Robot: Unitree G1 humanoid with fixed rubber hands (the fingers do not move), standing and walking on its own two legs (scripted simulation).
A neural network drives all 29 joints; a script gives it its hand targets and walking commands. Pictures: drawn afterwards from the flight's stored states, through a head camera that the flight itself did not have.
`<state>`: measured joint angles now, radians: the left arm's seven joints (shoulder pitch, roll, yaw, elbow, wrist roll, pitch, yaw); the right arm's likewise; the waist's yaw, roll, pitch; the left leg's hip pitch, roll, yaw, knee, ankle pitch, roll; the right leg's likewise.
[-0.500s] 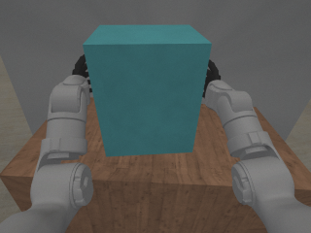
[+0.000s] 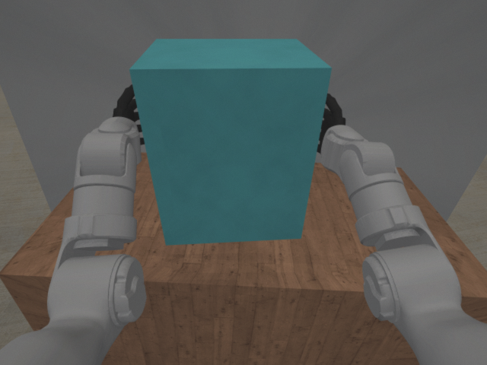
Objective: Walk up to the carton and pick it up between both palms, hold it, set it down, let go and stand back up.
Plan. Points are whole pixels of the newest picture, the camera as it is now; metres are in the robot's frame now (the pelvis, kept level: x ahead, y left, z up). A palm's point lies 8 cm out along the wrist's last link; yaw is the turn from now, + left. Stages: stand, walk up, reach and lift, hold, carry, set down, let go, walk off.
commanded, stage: hold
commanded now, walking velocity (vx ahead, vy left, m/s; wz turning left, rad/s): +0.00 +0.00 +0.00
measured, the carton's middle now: (231, 142) +0.39 +0.00 +0.26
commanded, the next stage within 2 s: none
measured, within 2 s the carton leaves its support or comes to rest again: neither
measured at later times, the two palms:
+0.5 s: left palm (125, 130) +0.38 +0.16 +0.28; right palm (331, 137) +0.37 -0.16 +0.28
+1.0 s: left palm (125, 130) +0.38 +0.16 +0.28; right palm (331, 137) +0.37 -0.16 +0.28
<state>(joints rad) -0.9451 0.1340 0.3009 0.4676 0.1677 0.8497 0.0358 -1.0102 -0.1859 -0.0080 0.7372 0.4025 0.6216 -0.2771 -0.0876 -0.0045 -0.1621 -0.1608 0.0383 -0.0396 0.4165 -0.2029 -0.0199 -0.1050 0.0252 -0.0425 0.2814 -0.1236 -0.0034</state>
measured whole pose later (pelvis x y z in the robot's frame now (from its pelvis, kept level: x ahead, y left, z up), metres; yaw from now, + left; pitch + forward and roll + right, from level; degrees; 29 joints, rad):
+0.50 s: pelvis +0.00 +0.00 +0.00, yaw +0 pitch -3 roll -2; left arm -0.94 0.13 0.30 0.46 0.17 0.85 0.04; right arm -1.01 -0.19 -0.01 0.73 0.40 0.63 -0.28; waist -0.09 0.00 -0.16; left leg -0.16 0.04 -0.04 0.42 -0.20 -0.02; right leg -0.10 0.03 -0.04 0.28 -0.12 0.00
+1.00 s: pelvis +0.00 +0.00 +0.00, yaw +0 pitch -3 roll -2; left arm -0.94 0.13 0.30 0.46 0.17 0.85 0.04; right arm -1.01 -0.19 -0.01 0.73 0.40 0.63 -0.28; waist -0.09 0.00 -0.16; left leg -0.16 0.04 -0.04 0.42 -0.20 -0.02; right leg -0.11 0.03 -0.04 0.28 -0.12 0.00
